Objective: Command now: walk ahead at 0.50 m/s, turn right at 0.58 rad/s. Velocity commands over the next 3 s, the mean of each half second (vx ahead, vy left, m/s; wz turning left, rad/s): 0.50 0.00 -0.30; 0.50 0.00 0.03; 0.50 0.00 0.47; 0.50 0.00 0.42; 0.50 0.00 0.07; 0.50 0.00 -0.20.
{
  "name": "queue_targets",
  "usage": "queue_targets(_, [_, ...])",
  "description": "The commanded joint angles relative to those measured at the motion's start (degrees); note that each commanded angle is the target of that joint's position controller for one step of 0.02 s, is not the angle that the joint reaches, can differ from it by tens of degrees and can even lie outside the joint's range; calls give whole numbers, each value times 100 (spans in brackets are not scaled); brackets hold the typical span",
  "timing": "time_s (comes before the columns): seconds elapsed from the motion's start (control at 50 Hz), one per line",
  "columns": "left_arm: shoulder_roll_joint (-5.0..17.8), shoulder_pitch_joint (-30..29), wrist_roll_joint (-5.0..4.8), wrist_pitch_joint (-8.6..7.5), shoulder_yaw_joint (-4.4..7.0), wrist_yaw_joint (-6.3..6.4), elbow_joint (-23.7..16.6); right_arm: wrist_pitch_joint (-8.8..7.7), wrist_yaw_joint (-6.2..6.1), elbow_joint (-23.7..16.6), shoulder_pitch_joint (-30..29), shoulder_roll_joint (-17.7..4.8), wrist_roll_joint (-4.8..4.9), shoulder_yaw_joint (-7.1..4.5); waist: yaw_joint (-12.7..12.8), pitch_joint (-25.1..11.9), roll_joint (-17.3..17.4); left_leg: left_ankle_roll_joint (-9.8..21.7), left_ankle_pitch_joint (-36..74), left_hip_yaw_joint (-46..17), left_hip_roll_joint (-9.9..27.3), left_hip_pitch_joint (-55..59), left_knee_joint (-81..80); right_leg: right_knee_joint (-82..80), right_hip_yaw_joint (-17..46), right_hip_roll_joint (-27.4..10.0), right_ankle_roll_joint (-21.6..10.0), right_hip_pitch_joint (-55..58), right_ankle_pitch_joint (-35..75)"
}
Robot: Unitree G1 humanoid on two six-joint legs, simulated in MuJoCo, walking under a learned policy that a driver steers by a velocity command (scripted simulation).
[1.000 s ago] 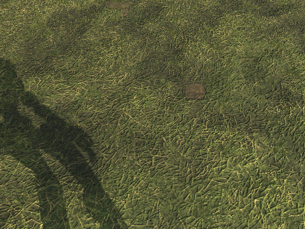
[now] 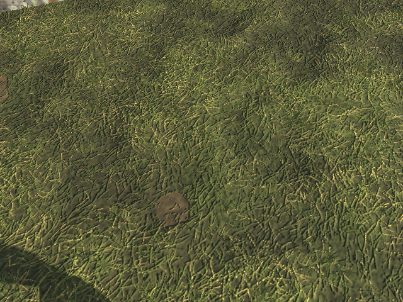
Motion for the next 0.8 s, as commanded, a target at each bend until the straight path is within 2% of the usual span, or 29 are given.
queue_targets(0.02, [987, 1563, 45, -150, 270, 56, 10, -521, 92, -935, -710, -638, 199, -29, 669, -1376, -341, 335, 374, -1082, -123, -3981, 1848, -2233, 3884, -1859, -1365, 4307, -42])
queue_targets(0.04, [757, 1049, 24, -173, 197, 57, -106, -512, 42, -822, -653, -664, 44, -61, 369, -1011, 49, 321, 729, -1092, 114, -3528, 1337, -2234, 3222, -1601, -1165, 3364, 536])
queue_targets(0.06, [591, 726, 61, -183, 133, 75, -213, -438, 24, -779, -525, -768, -52, -129, 144, -879, 10, 281, 926, -1126, 263, -3030, 942, -2321, 2793, -1425, -1068, 2686, 1042])
queue_targets(0.08, [535, 611, 100, -186, 100, 99, -264, -338, 40, -747, -398, -767, -65, -153, 15, -829, -23, 233, 1051, -1106, 340, -2713, 726, -2444, 2569, -1346, -1024, 2311, 1269])
queue_targets(0.12, [628, 729, 81, -220, 105, 159, -216, -203, 40, -762, -398, -579, -129, -124, -36, -713, -15, 83, 1300, -946, 347, -2557, 229, -2600, 2155, -1252, -1026, 1898, 1861])
queue_targets(0.16, [749, 985, 75, -240, 125, 238, -106, -146, 24, -885, -763, -438, -178, -70, 72, -545, -82, -44, 1920, -838, 309, -2720, -443, -2721, 1788, -1130, -961, 1775, 2193])
queue_targets(0.22, [747, 1240, 54, -219, 102, 294, 14, -157, 69, -1018, -1314, -339, -148, -16, 316, -408, -259, -36, 3137, -745, 144, -2656, -1702, -2733, 1366, -862, -654, 1809, 2004])
queue_targets(0.28, [777, 1500, 44, -221, 90, 294, 150, -197, 148, -1144, -1835, -285, -80, 35, 566, -213, -376, 55, 3841, -652, -40, -2473, -2566, -2796, 1368, -905, -517, 1906, 1278])
queue_targets(0.36, [794, 1855, 37, -172, 85, 308, 367, -271, 267, -1359, -2282, -397, -55, 44, 713, -24, -385, 271, 3378, -692, -125, -2993, -3025, -2423, 1673, -1321, -526, 2885, 1520])
queue_targets(0.4, [846, 1904, 46, -113, 101, 345, 424, -315, 328, -1401, -2229, -453, -51, 38, 621, -53, -447, 422, 2915, -659, -191, -2959, -3190, -2173, 1767, -1488, -444, 3279, 2006])
queue_targets(0.42, [888, 1850, 48, -88, 111, 357, 423, -327, 342, -1372, -2061, -507, -47, 20, 510, -136, -520, 505, 2688, -587, -275, -2678, -3236, -2005, 1750, -1497, -378, 3353, 2512])
queue_targets(0.44, [947, 1739, 54, -69, 122, 361, 397, -336, 334, -1295, -1716, -621, -51, -31, 302, -356, -605, 616, 2508, -439, -450, -2098, -3277, -1649, 1666, -1416, -305, 3346, 3491])
queue_targets(0.46, [931, 1596, 61, -52, 98, 354, 360, -341, 307, -1091, -997, -795, -66, -126, -90, -815, -568, 788, 2719, -309, -590, -1047, -3391, -892, 1454, -1163, -188, 3184, 4316])
queue_targets(0.48, [780, 1461, 107, -62, 18, 340, 253, -337, 268, -886, 16, -1051, -139, -206, -540, -1582, -386, 1137, 3042, -891, 11, 626, -3107, 396, 1260, -895, -12, 2314, 3720])
queue_targets(0.5, [283, 2173, 82, -152, -124, 306, 217, -297, 239, -745, 827, -1521, -223, -343, -465, -2533, 930, 2022, 2356, -3253, 1402, 2962, -3241, 2704, 861, 8, 462, 128, 1209])
queue_targets(0.52, [365, 2199, 16, -247, -154, 275, 288, -254, 277, -596, 969, -1133, -96, -236, -503, -2758, 1550, 2238, 1579, -4800, 1824, 3383, -4075, 3575, 1302, 294, 502, -922, -2075])
queue_targets(0.54, [801, 1691, -88, -299, -50, 243, 169, -221, 261, -660, 551, -831, -4, -136, -510, -1755, 1021, 1924, 925, -4177, 1632, 2675, -4211, 3949, 1373, -100, 461, -1491, -1853])
queue_targets(0.56, [826, 1236, -96, -322, -60, 240, 46, -177, 240, -768, 101, -679, -35, -80, -379, -1120, 495, 1704, 1029, -3411, 1407, 1750, -4365, 3743, 1112, -424, 432, -1485, -1317])
queue_targets(0.58, [758, 999, -12, -319, -50, 252, -13, -162, 253, -803, -222, -574, -92, -32, -194, -635, 219, 1617, 1448, -2915, 1173, 894, -4585, 3300, 952, -633, 450, -1329, -956])
queue_targets(0.6, [720, 1046, 54, -273, -12, 271, 11, -187, 266, -834, -387, -454, -151, 21, -4, -483, 278, 1533, 1854, -2561, 969, 398, -4759, 2958, 951, -819, 456, -1014, -707])
queue_targets(0.62, [608, 1212, 55, -220, -22, 277, 50, -198, 277, -817, -438, -471, -169, 25, 121, -478, 423, 1539, 2096, -2350, 873, 98, -4907, 2782, 922, -887, 488, -740, -588])
queue_targets(0.66, [430, 1303, 69, -145, -58, 299, 71, -241, 273, -739, -370, -569, -126, 2, 207, -455, 489, 1625, 2618, -1955, 796, -167, -5118, 2410, 815, -969, 594, -649, -423])
queue_targets(0.72, [374, 758, 118, -142, -91, 316, -109, -221, 192, -628, -173, -780, -103, -55, 112, -342, 368, 1609, 3174, -1506, 724, -100, -5274, 1482, 725, -1037, 750, -981, 436])
queue_targets(0.8, [209, -22, 94, -215, -172, 241, -280, -145, 127, -487, 187, -866, -27, -63, -171, -233, 345, 1345, 3226, -974, 463, 11, -5266, -26, 497, -814, 759, -661, 1621])
Next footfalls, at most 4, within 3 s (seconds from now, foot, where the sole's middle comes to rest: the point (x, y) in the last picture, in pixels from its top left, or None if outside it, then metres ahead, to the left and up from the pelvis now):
0.48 left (178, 290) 0.47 0.11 -0.75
1.00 right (259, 217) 0.72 -0.18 -0.75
1.52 left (179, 160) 0.97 0.11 -0.75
2.02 right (202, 97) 1.32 0.01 -0.75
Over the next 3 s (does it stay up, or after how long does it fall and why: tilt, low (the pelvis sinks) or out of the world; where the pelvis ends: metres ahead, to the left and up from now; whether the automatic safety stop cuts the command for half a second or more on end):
stays up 1.60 0.28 0.02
